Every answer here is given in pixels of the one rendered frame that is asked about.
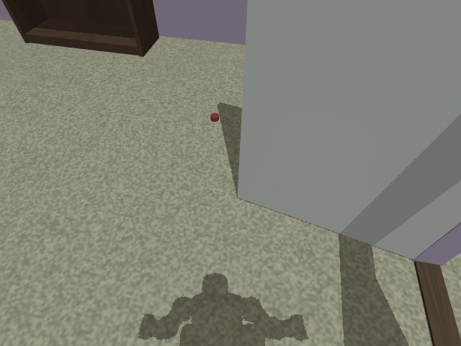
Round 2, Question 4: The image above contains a bookshelf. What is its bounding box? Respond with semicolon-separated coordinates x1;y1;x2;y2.
2;0;159;57

